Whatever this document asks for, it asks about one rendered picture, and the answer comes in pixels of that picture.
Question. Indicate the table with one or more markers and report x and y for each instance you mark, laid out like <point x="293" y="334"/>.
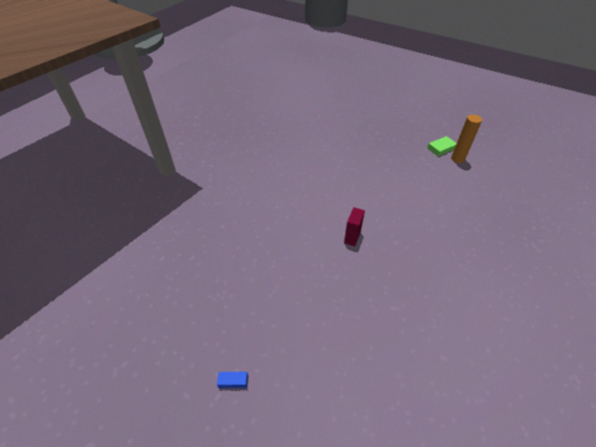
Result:
<point x="41" y="36"/>

